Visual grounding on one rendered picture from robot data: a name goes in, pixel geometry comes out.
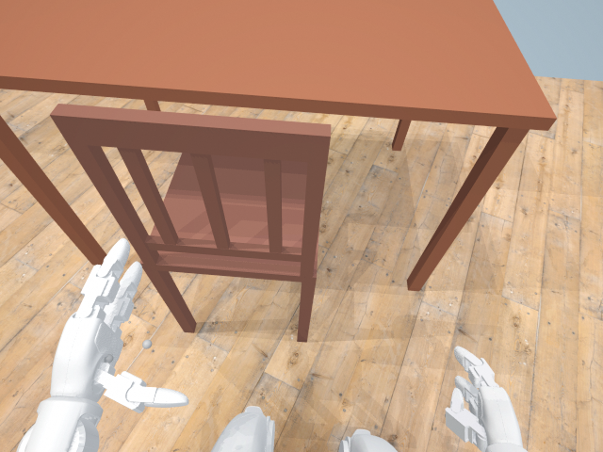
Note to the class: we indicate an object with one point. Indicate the robot right hand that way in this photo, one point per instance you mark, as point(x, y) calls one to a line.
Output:
point(491, 418)

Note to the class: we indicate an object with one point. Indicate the left robot shin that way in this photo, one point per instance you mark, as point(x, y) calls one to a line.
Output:
point(253, 409)

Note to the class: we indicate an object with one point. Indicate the chair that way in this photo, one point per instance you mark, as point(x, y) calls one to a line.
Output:
point(244, 201)

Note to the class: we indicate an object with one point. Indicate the robot left hand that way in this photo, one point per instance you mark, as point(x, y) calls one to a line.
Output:
point(93, 332)

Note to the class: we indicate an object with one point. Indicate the left robot forearm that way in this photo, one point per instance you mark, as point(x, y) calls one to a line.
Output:
point(64, 424)

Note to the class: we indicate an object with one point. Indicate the table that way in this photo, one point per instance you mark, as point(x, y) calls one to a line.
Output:
point(451, 61)

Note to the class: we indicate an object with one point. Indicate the robot left thigh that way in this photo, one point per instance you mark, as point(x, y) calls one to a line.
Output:
point(247, 432)

